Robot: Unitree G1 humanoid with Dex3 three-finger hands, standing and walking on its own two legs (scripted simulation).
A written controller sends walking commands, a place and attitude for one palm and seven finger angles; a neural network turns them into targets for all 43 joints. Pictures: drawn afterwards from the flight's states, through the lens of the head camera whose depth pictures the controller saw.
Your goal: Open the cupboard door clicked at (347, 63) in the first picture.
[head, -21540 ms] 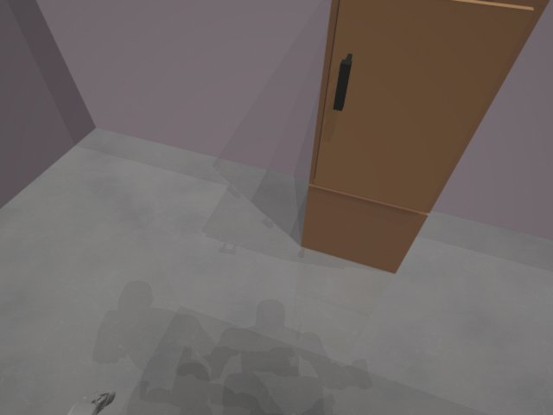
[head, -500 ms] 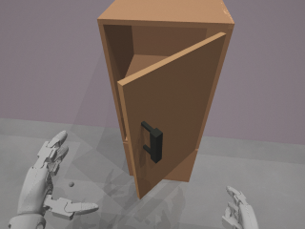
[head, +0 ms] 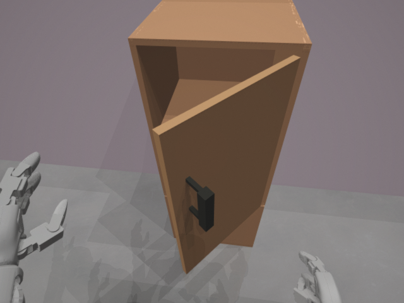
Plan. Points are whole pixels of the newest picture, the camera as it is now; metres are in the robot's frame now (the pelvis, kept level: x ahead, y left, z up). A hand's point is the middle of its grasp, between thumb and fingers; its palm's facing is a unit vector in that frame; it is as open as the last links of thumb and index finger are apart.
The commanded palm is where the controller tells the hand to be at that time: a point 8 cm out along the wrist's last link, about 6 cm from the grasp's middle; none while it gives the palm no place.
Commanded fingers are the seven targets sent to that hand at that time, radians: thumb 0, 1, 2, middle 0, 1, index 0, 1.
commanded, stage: draw the hand back to the body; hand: left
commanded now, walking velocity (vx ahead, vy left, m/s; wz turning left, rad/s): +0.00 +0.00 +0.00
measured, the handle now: (199, 203) +0.30 +0.05 +0.05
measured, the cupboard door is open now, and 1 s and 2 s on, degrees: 49 49 49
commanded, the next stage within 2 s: step back with the hand held close in 0.40 s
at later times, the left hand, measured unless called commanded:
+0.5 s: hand (59, 223) +0.18 +0.24 +0.15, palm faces +0.43 -0.80 -0.41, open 7.4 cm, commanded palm +0.13 +0.28 +0.17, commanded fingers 0.00 0.90 0.90 -0.20 -0.30 -0.20 -0.30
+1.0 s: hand (27, 246) +0.14 +0.26 +0.15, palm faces +0.33 -0.80 -0.50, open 7.4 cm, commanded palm +0.08 +0.31 +0.17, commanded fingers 0.00 0.90 0.90 -0.20 -0.30 -0.20 -0.30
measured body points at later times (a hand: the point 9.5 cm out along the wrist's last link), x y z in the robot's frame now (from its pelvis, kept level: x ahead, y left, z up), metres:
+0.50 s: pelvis +0.00 -0.02 +0.00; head -0.02 -0.05 +0.45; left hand +0.15 +0.28 +0.17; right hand +0.19 -0.24 -0.09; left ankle +0.01 +0.10 -0.74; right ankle -0.07 -0.11 -0.74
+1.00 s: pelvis -0.06 +0.01 +0.00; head -0.04 +0.02 +0.45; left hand +0.12 +0.30 +0.18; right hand +0.12 -0.24 -0.08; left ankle +0.01 +0.10 -0.74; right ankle -0.07 -0.11 -0.74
